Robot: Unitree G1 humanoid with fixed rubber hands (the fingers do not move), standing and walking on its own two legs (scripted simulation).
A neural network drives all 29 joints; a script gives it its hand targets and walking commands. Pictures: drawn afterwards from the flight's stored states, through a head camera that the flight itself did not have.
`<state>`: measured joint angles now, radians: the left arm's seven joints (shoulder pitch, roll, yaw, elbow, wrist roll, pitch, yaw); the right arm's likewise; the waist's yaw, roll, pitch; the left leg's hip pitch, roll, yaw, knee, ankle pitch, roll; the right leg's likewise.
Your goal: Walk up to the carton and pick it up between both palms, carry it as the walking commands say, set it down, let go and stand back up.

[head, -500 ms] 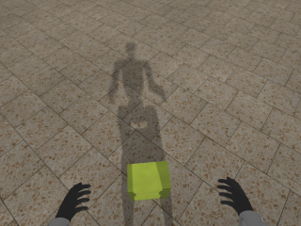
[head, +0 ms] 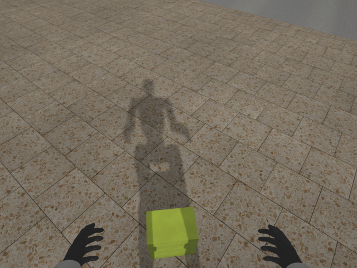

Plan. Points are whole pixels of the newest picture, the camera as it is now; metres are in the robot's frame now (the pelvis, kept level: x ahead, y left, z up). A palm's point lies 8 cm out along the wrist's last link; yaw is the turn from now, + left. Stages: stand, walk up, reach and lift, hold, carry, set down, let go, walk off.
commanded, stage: stand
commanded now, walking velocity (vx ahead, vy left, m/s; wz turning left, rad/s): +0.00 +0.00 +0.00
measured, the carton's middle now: (171, 233) +0.40 +0.03 -0.65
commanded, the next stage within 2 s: none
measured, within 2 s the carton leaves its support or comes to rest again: neither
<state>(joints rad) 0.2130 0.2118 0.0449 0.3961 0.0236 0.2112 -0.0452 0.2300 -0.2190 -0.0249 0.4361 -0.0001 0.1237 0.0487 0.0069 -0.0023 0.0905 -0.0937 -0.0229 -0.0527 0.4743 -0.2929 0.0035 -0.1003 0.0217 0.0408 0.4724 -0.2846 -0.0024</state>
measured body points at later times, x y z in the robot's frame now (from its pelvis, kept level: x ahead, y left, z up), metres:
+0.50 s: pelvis +0.01 +0.01 +0.00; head +0.02 +0.02 +0.45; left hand +0.15 +0.30 -0.10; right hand +0.14 -0.29 -0.09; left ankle -0.02 +0.12 -0.74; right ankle -0.01 -0.12 -0.74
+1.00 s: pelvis +0.00 +0.01 +0.01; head +0.00 +0.02 +0.46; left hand +0.12 +0.31 -0.11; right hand +0.11 -0.30 -0.10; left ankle -0.02 +0.12 -0.74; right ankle -0.01 -0.12 -0.74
